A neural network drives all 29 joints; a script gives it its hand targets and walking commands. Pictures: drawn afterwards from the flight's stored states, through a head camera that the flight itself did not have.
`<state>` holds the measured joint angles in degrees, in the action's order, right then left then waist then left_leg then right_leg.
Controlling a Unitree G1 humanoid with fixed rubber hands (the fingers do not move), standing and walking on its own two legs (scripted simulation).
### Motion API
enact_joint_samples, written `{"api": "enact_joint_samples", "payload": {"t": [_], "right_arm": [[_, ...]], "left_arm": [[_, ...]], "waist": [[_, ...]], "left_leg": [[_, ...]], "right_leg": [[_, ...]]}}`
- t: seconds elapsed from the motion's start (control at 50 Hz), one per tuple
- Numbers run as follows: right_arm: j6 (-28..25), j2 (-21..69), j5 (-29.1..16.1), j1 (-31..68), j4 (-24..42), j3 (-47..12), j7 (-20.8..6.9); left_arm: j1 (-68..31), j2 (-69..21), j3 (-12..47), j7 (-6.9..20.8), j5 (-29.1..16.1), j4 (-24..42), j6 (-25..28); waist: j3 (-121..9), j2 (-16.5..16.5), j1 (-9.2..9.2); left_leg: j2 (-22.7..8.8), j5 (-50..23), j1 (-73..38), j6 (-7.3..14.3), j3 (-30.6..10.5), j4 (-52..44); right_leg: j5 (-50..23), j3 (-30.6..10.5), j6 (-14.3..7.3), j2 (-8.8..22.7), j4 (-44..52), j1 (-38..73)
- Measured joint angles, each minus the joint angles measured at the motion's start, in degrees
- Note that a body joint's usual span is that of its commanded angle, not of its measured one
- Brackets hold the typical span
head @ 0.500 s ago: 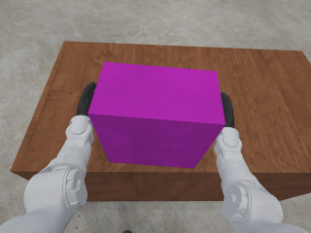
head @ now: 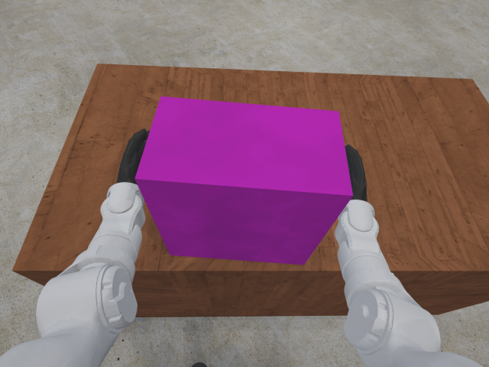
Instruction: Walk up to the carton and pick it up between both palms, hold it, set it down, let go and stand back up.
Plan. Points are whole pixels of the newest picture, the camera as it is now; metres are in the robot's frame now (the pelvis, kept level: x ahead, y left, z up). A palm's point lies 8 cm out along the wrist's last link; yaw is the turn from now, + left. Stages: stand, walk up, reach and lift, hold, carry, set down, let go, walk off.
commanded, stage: set down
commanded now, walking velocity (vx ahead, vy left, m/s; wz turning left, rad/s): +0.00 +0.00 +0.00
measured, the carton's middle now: (242, 193) +0.41 +0.00 -0.02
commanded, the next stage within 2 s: none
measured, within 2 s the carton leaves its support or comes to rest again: neither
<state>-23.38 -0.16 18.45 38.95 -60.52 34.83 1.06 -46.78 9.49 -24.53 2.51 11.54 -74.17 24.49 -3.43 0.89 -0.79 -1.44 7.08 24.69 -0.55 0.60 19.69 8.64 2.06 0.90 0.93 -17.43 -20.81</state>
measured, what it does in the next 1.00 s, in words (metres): stands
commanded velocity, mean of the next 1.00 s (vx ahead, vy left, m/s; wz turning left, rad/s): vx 0.00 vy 0.00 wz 0.00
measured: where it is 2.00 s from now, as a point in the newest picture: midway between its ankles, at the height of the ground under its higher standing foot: outside the picture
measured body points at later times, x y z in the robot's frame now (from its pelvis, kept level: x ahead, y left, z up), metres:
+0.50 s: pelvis +0.00 +0.00 +0.00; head +0.07 +0.01 +0.44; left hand +0.43 +0.19 +0.03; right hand +0.40 -0.20 +0.03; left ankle +0.02 +0.12 -0.75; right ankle -0.01 -0.13 -0.75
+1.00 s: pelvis -0.03 -0.01 -0.04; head +0.05 +0.00 +0.41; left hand +0.44 +0.22 +0.04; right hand +0.41 -0.27 +0.04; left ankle +0.02 +0.12 -0.75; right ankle -0.01 -0.13 -0.75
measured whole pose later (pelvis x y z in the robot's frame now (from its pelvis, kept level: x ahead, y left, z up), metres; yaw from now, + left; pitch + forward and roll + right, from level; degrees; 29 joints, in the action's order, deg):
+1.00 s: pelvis -0.03 -0.01 -0.04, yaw -2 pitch +23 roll -2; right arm -16.6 -22.9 -28.5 51.0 -74.1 -8.5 -0.1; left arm -56.3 21.5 7.6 0.6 -22.8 -82.4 19.9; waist -14.7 -1.3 -0.5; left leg -3.9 13.3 48.6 -1.2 0.9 39.3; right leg 14.4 1.1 0.4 -1.0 -37.0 -45.3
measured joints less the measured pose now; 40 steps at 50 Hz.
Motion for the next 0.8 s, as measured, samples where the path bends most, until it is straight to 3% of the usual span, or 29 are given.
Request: {"api": "enact_joint_samples", "payload": {"t": [0.22, 0.42, 0.5, 0.58, 0.64, 0.8], "right_arm": [[-0.20, 0.36, 0.46, -0.19, 0.56, 0.76, -0.46], [-0.13, -1.18, -2.43, 1.04, -1.89, -1.94, -0.26], [0.52, -4.80, -8.98, 2.78, -7.32, -10.06, 0.06], [2.58, -8.60, -21.27, 5.89, -15.13, -23.66, 1.35], [2.99, -9.73, -29.05, 7.33, -17.27, -30.93, 2.36], [0.33, -15.37, -40.65, 11.15, -20.87, -40.18, 1.79]], "left_arm": [[0.57, -0.60, -1.81, 0.02, 2.16, 1.30, 0.23], [-0.44, 0.49, 0.65, -0.60, -0.17, -0.18, 0.08], [-1.57, 2.46, 6.93, -2.29, -5.22, -3.47, -0.35], [-4.04, 4.70, 17.36, -4.94, -16.19, -9.32, -0.66], [-5.56, 5.70, 22.71, -5.16, -22.42, -12.96, 0.46], [-6.93, 6.74, 28.65, -3.82, -27.74, -13.45, 1.22]], "waist": [[0.25, -0.07, 0.10], [-0.54, -0.04, -0.23], [-2.93, -0.22, -0.21], [-7.19, -0.97, -0.43], [-9.82, -1.64, -0.71], [-9.85, -3.65, 0.25]], "left_leg": [[-0.12, 0.39, -0.01, 0.01, 0.13, 0.51], [-0.09, 0.66, 1.64, 0.08, 0.17, 1.58], [-0.53, 1.53, 4.51, 0.05, 0.71, 3.61], [-1.11, 3.30, 10.62, 0.03, 0.93, 7.96], [-1.34, 5.00, 15.24, 0.08, 0.82, 11.96], [-2.15, 7.79, 21.18, -0.56, 0.01, 19.41]], "right_leg": [[0.10, -0.12, 0.01, -0.09, -0.07, 0.16], [0.58, -0.15, 0.02, -0.03, -1.51, -1.67], [0.88, -0.75, 0.05, -0.37, -2.95, -4.54], [2.07, -1.08, 0.13, -0.82, -6.58, -10.48], [3.75, -1.09, 0.20, -0.96, -10.52, -15.06], [6.14, -0.62, 0.25, -1.65, -16.88, -20.37]]}}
